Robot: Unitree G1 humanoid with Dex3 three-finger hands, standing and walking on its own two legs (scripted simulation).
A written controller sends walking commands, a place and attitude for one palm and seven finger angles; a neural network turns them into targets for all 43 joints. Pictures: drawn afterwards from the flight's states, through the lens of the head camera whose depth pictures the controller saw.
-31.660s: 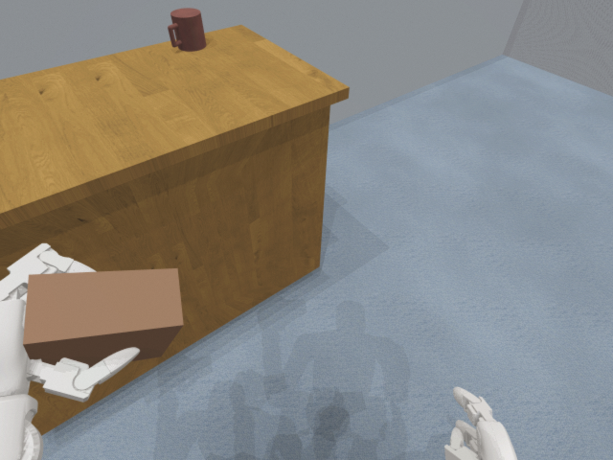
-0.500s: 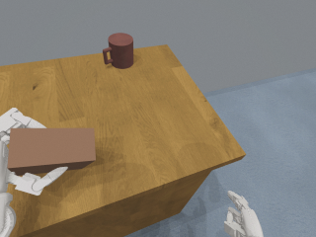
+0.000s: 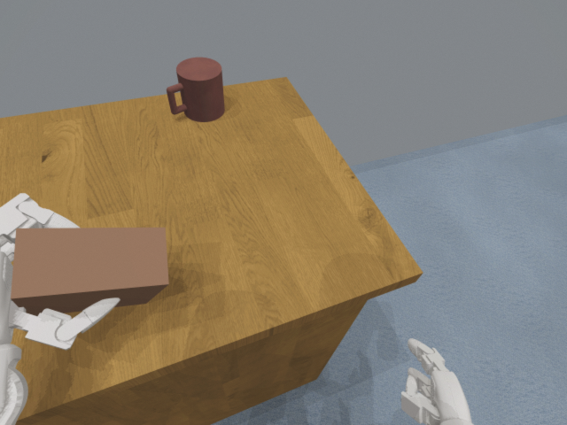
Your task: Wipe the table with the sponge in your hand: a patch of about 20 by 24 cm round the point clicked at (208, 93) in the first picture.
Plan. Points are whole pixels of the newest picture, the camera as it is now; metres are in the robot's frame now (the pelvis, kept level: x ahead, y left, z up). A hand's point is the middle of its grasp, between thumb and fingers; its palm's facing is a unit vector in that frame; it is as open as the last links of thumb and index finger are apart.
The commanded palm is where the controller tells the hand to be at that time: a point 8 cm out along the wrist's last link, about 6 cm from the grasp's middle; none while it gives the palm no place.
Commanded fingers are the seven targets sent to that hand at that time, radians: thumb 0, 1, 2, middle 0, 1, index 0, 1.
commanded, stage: shuffle to correct the standing spot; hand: left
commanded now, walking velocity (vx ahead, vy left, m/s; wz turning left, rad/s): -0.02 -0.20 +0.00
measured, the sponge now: (115, 272) +0.24 +0.21 +0.13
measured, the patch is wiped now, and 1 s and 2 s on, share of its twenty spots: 0.00 0.00 0.00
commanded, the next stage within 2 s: none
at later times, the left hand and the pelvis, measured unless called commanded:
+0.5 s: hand (131, 280) +0.22 +0.18 +0.16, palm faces +0.34 -0.87 -0.36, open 9.8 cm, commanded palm +0.16 +0.23 +0.17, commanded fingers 0.00 0.10 1.30 -1.20 -1.60 -1.20 -1.60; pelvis +0.00 -0.05 -0.01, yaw +0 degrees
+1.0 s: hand (124, 283) +0.22 +0.19 +0.16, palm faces +0.35 -0.86 -0.37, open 9.8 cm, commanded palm +0.16 +0.23 +0.17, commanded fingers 0.00 0.10 1.30 -1.20 -1.60 -1.20 -1.60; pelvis +0.00 -0.05 -0.01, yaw +0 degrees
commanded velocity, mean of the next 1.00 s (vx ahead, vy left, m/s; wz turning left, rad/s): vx -0.03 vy -0.20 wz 0.00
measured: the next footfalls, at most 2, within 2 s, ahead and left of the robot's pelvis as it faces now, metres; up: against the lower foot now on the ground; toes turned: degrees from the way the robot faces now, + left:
none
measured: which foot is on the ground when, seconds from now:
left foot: down 0.00-1.00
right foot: down 0.00-1.00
